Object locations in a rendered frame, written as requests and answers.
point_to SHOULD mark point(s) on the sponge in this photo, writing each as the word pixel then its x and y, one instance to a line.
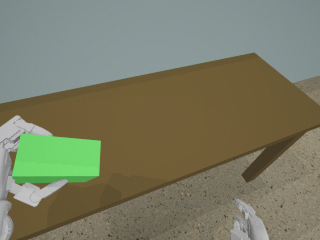
pixel 46 159

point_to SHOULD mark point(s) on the robot left hand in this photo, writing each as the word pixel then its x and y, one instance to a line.
pixel 28 193

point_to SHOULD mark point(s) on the table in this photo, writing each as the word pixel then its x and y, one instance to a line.
pixel 160 128

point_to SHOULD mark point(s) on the robot right hand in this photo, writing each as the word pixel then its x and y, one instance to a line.
pixel 253 228

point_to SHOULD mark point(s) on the left robot forearm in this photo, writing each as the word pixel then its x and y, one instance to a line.
pixel 6 223

